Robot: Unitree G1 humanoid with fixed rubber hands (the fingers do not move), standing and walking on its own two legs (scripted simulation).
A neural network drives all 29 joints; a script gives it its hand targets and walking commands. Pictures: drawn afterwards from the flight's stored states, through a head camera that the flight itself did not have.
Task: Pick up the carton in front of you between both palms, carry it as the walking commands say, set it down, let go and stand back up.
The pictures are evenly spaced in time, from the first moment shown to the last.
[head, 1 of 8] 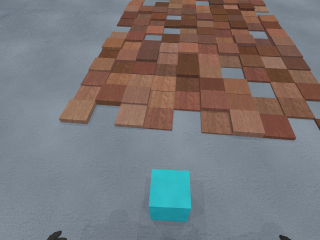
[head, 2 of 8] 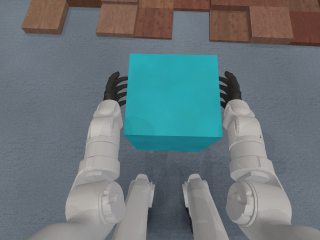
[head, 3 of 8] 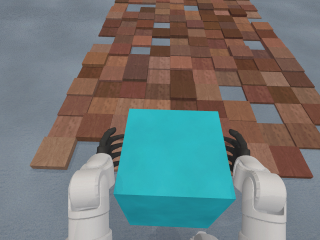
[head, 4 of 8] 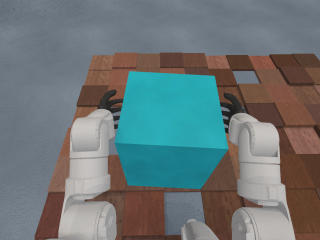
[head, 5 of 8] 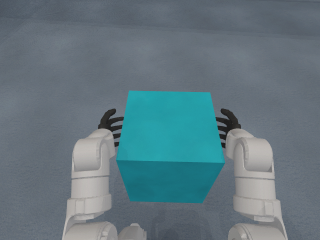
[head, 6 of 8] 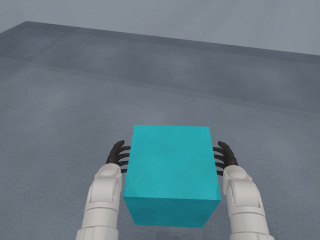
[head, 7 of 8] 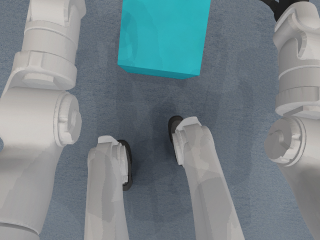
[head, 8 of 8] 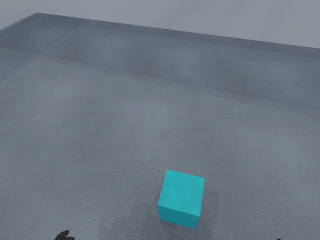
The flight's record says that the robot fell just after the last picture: no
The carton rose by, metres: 0.76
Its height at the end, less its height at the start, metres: +0.00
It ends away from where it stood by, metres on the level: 6.35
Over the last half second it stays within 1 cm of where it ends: yes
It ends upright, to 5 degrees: yes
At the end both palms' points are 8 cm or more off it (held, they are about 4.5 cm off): yes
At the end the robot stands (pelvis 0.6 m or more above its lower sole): yes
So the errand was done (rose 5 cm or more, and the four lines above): yes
